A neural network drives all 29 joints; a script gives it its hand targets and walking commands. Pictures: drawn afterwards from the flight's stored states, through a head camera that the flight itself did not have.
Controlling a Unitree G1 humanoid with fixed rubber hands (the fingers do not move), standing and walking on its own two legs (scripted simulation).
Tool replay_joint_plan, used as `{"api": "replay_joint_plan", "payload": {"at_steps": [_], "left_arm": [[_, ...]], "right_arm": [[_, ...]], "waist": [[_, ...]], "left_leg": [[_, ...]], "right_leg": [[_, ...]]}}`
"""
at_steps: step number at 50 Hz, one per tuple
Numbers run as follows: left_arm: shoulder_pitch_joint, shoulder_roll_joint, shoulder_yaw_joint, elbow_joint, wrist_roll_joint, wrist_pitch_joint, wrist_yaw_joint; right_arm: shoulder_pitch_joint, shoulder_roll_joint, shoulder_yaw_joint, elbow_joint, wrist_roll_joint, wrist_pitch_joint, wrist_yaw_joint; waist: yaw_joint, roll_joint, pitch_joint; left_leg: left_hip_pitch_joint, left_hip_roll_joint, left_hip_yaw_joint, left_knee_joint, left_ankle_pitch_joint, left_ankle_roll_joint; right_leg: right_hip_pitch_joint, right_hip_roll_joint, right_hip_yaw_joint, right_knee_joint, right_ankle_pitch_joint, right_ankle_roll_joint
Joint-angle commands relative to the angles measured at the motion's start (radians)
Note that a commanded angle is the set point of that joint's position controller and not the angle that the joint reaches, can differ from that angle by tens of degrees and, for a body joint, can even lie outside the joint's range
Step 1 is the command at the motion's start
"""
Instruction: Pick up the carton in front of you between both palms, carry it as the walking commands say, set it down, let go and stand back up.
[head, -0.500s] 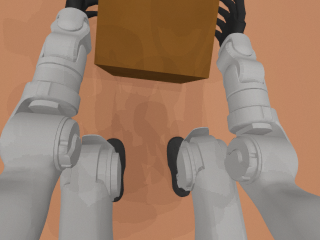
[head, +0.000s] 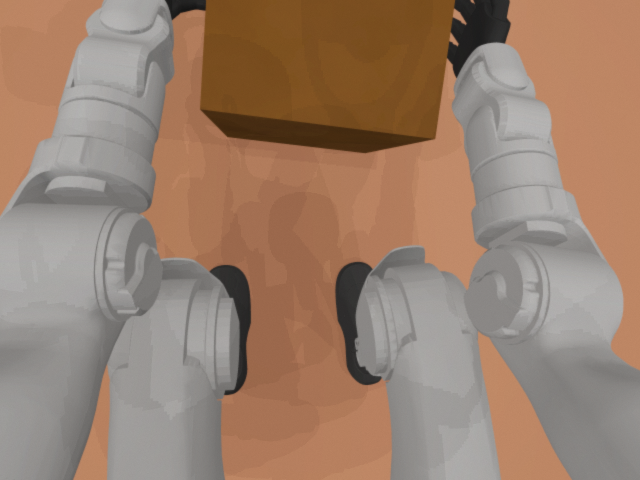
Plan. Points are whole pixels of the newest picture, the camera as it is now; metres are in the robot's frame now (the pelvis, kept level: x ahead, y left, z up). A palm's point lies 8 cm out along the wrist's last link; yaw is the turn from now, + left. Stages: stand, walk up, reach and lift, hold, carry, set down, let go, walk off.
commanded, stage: set down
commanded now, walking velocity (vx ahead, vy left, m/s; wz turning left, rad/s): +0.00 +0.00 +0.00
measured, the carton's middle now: (315, 49) +0.54 -0.02 -0.24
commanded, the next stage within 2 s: let go in 1.62 s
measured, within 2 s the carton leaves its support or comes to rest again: neither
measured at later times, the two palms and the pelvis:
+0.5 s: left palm (110, 20) +0.54 +0.19 -0.19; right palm (475, 75) +0.51 -0.18 -0.18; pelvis +0.00 +0.00 +0.00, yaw +0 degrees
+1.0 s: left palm out of the picture +0.57 +0.19 -0.03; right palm (595, 6) +0.52 -0.19 -0.03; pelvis +0.01 -0.01 +0.08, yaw +1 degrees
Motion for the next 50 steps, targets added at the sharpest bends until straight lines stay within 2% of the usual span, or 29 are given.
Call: {"api": "replay_joint_plan", "payload": {"at_steps": [1,8,13,15,16,18,20,22,25,27,29,33,37,40,44,50], "left_arm": [[-0.321,-0.706,-0.168,-0.013,-0.025,-0.007,-0.181],[-0.285,-0.629,-0.13,0.011,0.015,0.004,-0.177],[-0.29,-0.509,-0.116,0.019,0.022,-0.015,-0.154],[-0.257,-0.275,-0.068,0.023,0.022,-0.04,-0.105],[-0.224,-0.097,-0.035,0.02,0.024,-0.06,-0.061],[-0.215,0.229,-0.033,-0.004,-0.014,-0.1,0.039],[-0.296,0.286,-0.102,0.001,-0.116,-0.13,0.077],[-0.347,0.287,-0.168,-0.025,-0.208,-0.152,0.084],[-0.392,0.27,-0.263,-0.071,-0.317,-0.161,0.071],[-0.38,0.273,-0.296,-0.073,-0.363,-0.158,0.062],[-0.336,0.282,-0.302,-0.055,-0.387,-0.151,0.059],[-0.251,0.302,-0.26,-0.052,-0.358,-0.139,0.063],[-0.221,0.327,-0.177,-0.155,-0.274,-0.11,0.069],[-0.189,0.319,-0.117,-0.165,-0.216,-0.084,0.065],[-0.15,0.279,-0.083,-0.124,-0.182,-0.082,0.043],[-0.13,0.252,-0.078,-0.106,-0.172,-0.079,0.015]], "right_arm": [[-0.464,0.77,0.272,-0.005,0.04,0.018,0.219],[-0.413,0.692,0.214,0.029,0.004,0.022,0.213],[-0.376,0.588,0.171,0.045,-0.011,0.003,0.187],[-0.3,0.372,0.103,0.06,-0.027,-0.021,0.137],[-0.248,0.202,0.062,0.065,-0.027,-0.039,0.093],[-0.179,-0.139,0.047,0.053,0.019,-0.093,-0.009],[-0.226,-0.203,0.101,0.062,0.103,-0.127,-0.056],[-0.257,-0.226,0.157,0.06,0.17,-0.152,-0.07],[-0.286,-0.239,0.222,0.006,0.228,-0.172,-0.078],[-0.276,-0.253,0.244,-0.026,0.245,-0.172,-0.083],[-0.241,-0.253,0.257,-0.044,0.256,-0.165,-0.089],[-0.165,-0.229,0.272,-0.101,0.269,-0.145,-0.105],[-0.117,-0.189,0.273,-0.233,0.267,-0.103,-0.121],[-0.08,-0.161,0.249,-0.247,0.24,-0.069,-0.126],[-0.04,-0.125,0.206,-0.207,0.19,-0.062,-0.116],[-0.016,-0.114,0.174,-0.213,0.152,-0.059,-0.102]], "waist": [[0.039,0.077,-0.763],[0.037,0.079,-0.701],[0.031,0.077,-0.711],[0.023,0.083,-0.739],[0.021,0.085,-0.76],[0.016,0.096,-0.831],[-0.002,0.112,-0.909],[-0.025,0.134,-0.974],[-0.071,0.162,-1.1],[-0.091,0.16,-1.172],[-0.097,0.146,-1.228],[-0.072,0.131,-1.343],[-0.032,0.133,-1.466],[-0.016,0.129,-1.381],[-0.027,0.121,-1.227],[-0.058,0.141,-1.252]], "left_leg": [[0.44,-0.063,-0.032,-0.189,0.169,0.02],[0.442,-0.059,-0.041,-0.195,0.133,0.02],[0.478,-0.047,-0.039,-0.19,0.132,0.004],[0.512,-0.033,-0.036,-0.188,0.135,-0.013],[0.542,-0.024,-0.036,-0.19,0.139,-0.021],[0.603,-0.008,-0.046,-0.19,0.159,-0.031],[0.639,0.003,-0.06,-0.168,0.219,-0.032],[0.68,0.009,-0.073,-0.144,0.292,-0.033],[0.767,0.017,-0.084,-0.116,0.377,-0.034],[0.798,0.018,-0.08,-0.113,0.399,-0.036],[0.805,0.017,-0.069,-0.118,0.392,-0.036],[0.808,0.007,-0.036,-0.153,0.359,-0.031],[0.847,-0.011,0.0,-0.229,0.34,-0.016],[0.789,-0.018,0.011,-0.294,0.287,-0.011],[0.696,-0.015,0.004,-0.366,0.242,-0.011],[0.737,-0.022,-0.001,-0.475,0.246,-0.021]], "right_leg": [[0.268,0.05,-0.022,-0.156,0.151,-0.023],[0.249,0.047,-0.021,-0.154,0.111,-0.023],[0.282,0.035,-0.028,-0.145,0.118,-0.005],[0.318,0.02,-0.036,-0.143,0.12,0.006],[0.337,0.009,-0.041,-0.144,0.121,0.013],[0.377,-0.01,-0.04,-0.15,0.15,0.026],[0.398,-0.018,-0.034,-0.14,0.211,0.028],[0.402,-0.029,-0.032,-0.124,0.273,0.022],[0.417,-0.043,-0.041,-0.118,0.341,0.012],[0.455,-0.048,-0.047,-0.124,0.367,0.011],[0.506,-0.049,-0.05,-0.136,0.378,0.012],[0.612,-0.042,-0.052,-0.178,0.39,0.013],[0.698,-0.016,-0.051,-0.26,0.395,0.005],[0.671,-0.005,-0.045,-0.326,0.345,0.006],[0.597,-0.007,-0.04,-0.398,0.304,0.014],[0.602,-0.01,-0.048,-0.495,0.306,0.016]]}}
